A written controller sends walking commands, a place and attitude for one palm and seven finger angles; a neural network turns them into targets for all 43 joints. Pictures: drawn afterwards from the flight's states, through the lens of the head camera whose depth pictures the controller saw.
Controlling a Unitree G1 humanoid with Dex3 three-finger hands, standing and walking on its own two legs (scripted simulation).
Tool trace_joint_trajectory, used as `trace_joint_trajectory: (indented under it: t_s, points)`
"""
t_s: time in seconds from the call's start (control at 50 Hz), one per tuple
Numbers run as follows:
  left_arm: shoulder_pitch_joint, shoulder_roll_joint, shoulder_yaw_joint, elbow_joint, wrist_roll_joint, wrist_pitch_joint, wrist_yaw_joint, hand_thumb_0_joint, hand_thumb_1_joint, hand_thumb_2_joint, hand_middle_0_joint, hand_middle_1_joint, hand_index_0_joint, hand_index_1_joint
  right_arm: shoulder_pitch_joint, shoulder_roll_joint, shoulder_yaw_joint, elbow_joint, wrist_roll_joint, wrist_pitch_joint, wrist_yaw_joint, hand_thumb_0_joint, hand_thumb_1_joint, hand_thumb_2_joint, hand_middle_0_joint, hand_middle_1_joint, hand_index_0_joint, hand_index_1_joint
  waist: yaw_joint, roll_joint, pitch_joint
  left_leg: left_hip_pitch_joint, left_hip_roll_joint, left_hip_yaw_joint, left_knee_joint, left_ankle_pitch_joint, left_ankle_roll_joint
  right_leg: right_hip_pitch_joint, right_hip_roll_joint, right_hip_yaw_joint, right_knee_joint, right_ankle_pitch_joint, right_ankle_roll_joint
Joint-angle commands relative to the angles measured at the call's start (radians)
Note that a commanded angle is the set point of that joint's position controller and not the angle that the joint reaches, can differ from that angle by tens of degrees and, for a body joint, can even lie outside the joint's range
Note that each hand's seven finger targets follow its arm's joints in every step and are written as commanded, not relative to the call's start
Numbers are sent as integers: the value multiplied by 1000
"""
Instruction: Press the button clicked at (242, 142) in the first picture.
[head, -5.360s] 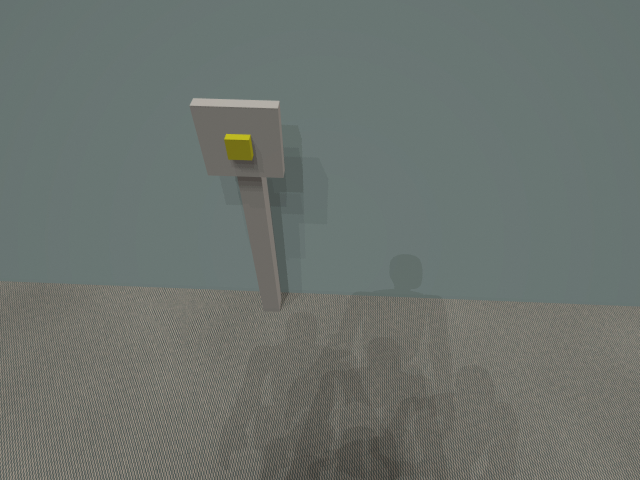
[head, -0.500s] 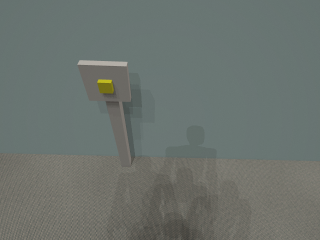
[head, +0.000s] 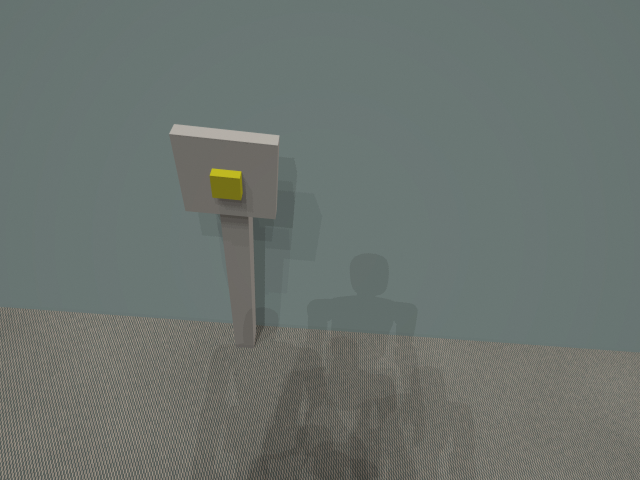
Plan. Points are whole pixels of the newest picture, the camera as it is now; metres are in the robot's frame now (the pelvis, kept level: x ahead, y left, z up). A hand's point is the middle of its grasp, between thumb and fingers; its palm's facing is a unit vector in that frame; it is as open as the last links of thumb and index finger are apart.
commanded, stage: shuffle to correct the standing spot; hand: left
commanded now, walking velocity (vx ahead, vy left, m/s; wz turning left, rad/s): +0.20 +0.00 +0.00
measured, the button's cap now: (227, 183) +0.59 +0.21 -0.01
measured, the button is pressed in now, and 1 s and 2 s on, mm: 0 0 0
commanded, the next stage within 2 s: come to a stop and stand still in 0.30 s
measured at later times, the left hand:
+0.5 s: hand (223, 388) +0.28 +0.16 -0.17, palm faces +0.01 -0.99 -0.13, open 7.4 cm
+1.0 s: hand (155, 462) +0.17 +0.23 -0.18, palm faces +0.13 -0.97 -0.19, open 7.4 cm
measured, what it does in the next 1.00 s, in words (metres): walks ahead: right foot, then left foot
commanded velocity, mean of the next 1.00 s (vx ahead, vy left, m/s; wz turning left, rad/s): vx -0.02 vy -0.01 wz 0.00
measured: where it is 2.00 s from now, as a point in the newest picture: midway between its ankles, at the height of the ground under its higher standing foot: outside the picture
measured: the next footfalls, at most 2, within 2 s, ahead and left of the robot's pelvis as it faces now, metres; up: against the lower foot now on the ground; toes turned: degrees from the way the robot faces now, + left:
right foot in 0.48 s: +0.26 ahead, -0.05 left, +0.00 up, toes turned -3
left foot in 0.92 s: +0.20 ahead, +0.15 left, +0.00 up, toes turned +3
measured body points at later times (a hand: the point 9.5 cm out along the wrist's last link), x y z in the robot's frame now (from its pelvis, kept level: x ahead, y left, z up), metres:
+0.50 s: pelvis +0.15 +0.00 -0.01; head +0.20 +0.02 +0.44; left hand +0.28 +0.21 -0.16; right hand +0.02 -0.18 -0.15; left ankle -0.02 +0.06 -0.69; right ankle +0.22 -0.05 -0.73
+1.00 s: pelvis +0.15 +0.04 +0.00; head +0.18 +0.07 +0.45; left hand +0.17 +0.28 -0.17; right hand +0.26 -0.18 -0.13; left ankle +0.16 +0.15 -0.73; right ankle +0.20 -0.06 -0.71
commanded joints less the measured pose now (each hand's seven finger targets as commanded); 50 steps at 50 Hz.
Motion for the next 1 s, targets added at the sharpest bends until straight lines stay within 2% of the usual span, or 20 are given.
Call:
trace_joint_trajectory:
  t_s: [0.0, 0.04, 0.08, 0.24, 0.3, 0.38, 0.42, 0.44, 0.46, 0.48, 0.52, 0.56, 0.74, 0.8, 0.86, 0.88, 0.9, 0.92, 0.94, 0.98]
  points:
    - [-110, 39, 10, -110, 4, -40, -9, 0, 900, 900, -200, -300, -200, -300, 196, -97, -9, 17, 5, -15, -15, 0, -900, -900, 200, 300, 200, 300, -39, 64, 132, 155, 334, -393, -356, 538, 147, -424, -73, 39, 376, 94, 1]
    - [-103, 10, 10, -101, 6, -30, -20, 0, 900, 900, -200, -300, -200, -300, 189, -86, -4, 22, 8, -32, -20, 0, -900, -900, 200, 300, 200, 300, -14, 58, 108, 163, 275, -262, -351, 701, 100, -411, -66, 16, 370, 166, 16]
    - [-103, 11, 12, -102, 7, -17, -20, 0, 900, 900, -200, -300, -200, -300, 202, -75, 1, 35, 13, -39, -23, 0, -900, -900, 200, 300, 200, 300, -5, 147, 86, 188, 226, -186, -342, 808, 55, -426, -51, -4, 377, 210, 24]
    - [-347, 18, 12, -196, 2, -13, -28, 0, 900, 900, -200, -300, -200, -300, 281, -44, 8, 72, 2, -35, -34, 0, -900, -900, 200, 300, 200, 300, -46, 183, 125, 292, 190, -139, -327, 1013, 13, -515, -25, -85, 144, 286, 20]
    - [-403, 22, 5, -213, -4, -21, -27, 0, 900, 900, -200, -300, -200, -300, 287, -63, 3, 73, -2, -27, -34, 0, -900, -900, 200, 300, 200, 300, -55, 166, 89, 307, 184, -117, -274, 1144, 1, -374, 11, -120, -69, 278, -2]
    - [-269, 58, 13, -169, -4, -26, -12, 0, 900, 900, -200, -300, -200, -300, 237, -103, -19, 67, 10, -10, -36, 0, -900, -900, 200, 300, 200, 300, 14, 190, 24, 267, 210, -120, -108, 1305, -30, -94, 64, -121, -240, 296, -43]
    - [-108, 97, 26, -122, 0, -37, -1, 0, 900, 900, -200, -300, -200, -300, 194, -96, -22, 54, 25, -4, -35, 0, -900, -900, 200, 300, 200, 300, 97, 159, -14, 96, 179, -136, 117, 1147, -58, 204, 30, -77, -381, 477, -71]
    - [-10, 157, 39, -90, 0, -48, 14, 0, 900, 900, -200, -300, -200, -300, 204, -59, -19, 46, 37, -3, -30, 0, -900, -900, 200, 300, 200, 300, 128, 11, -90, -119, 94, -108, 391, 694, -79, 422, -191, 146, -343, 919, -164]
    - [35, 186, 44, -79, -14, -52, 20, 0, 900, 900, -200, -300, -200, -300, 219, -43, -23, 28, 45, -4, -32, 0, -900, -900, 200, 300, 200, 300, 104, -63, -213, -246, -55, -87, 702, -246, -105, 515, -459, 423, -373, 1428, -317]
    - [-40, 179, 28, -106, -18, -49, 27, 0, 900, 900, -200, -300, -200, -300, 190, -52, -25, 21, 43, 7, -35, 0, -900, -900, 200, 300, 200, 300, 69, 11, -175, -177, -5, -212, 686, -246, -79, 345, -457, 350, -440, 1370, -335]
    - [-242, 165, 23, -162, -12, -41, 32, 0, 900, 900, -200, -300, -200, -300, 119, -42, -38, 10, 40, 45, -25, 0, -900, -900, 200, 300, 200, 300, -11, 34, 31, -138, 47, -204, 613, -167, -79, 6, -369, 238, -535, 1079, -276]
    - [-280, 93, 4, -177, -8, -36, 39, 0, 900, 900, -200, -300, -200, -300, 131, 20, -28, 20, 32, 78, -17, 0, -900, -900, 200, 300, 200, 300, -58, 48, 45, -77, 53, -177, 494, -123, -98, -132, -308, 111, -556, 1019, -212]
    - [-202, 171, 49, -201, 6, -7, 26, 0, 900, 900, -200, -300, -200, -300, -57, -40, -55, -79, 21, 95, -1, 0, -900, -900, 200, 300, 200, 300, 5, -79, -87, -173, 10, -115, 289, -68, -142, 91, -271, 132, -465, 1029, -190]
    - [-199, 185, 52, -210, 8, 2, 22, 0, 900, 900, -200, -300, -200, -300, -94, -59, -57, -105, 23, 93, 1, 0, -900, -900, 200, 300, 200, 300, 5, -101, -84, -115, 3, -112, 192, -40, -136, 62, -268, 156, -479, 856, -183]
    - [-214, 189, 49, -210, -1, 10, 20, 0, 900, 900, -200, -300, -200, -300, -49, -68, -53, -91, 23, 78, 3, 0, -900, -900, 200, 300, 200, 300, -28, -59, -89, 73, 8, -100, -97, 150, -123, -15, -230, 147, -436, 625, -110]
    - [-206, 163, 43, -210, -6, 14, 19, 0, 900, 900, -200, -300, -200, -300, -35, -94, -56, -86, 21, 71, 1, 0, -900, -900, 200, 300, 200, 300, -30, 16, -90, 148, 61, -131, -176, 220, -104, -64, -182, 121, -396, 480, -67]
    - [-187, 116, 33, -216, -13, 19, 15, 0, 900, 900, -200, -300, -200, -300, -52, -155, -63, -107, 12, 61, 0, 0, -900, -900, 200, 300, 200, 300, -17, 223, -70, 128, 225, -330, -257, 373, -36, -129, -76, 46, -314, 239, -3]
    - [-190, 99, 25, -221, -17, 23, 15, 0, 900, 900, -200, -300, -200, -300, -113, -190, -63, -139, 5, 63, -1, 0, -900, -900, 200, 300, 200, 300, -2, 330, -21, 6, 364, -429, -317, 539, 57, -118, -29, 3, -178, -6, 32]
    - [-183, 105, 27, -208, -14, 29, 17, 0, 900, 900, -200, -300, -200, -300, -178, -175, -51, -155, -3, 64, -6, 0, -900, -900, 200, 300, 200, 300, 16, 252, 3, -96, 367, -398, -333, 515, 110, -71, -33, 51, -64, -45, 38]
    - [-160, 110, 33, -173, -3, 44, 14, 0, 900, 900, -200, -300, -200, -300, -224, -147, -38, -158, 0, 56, -20, 0, -900, -900, 200, 300, 200, 300, 39, 261, 17, -123, 274, -317, -338, 475, 82, -65, -25, 88, 35, 24, 36]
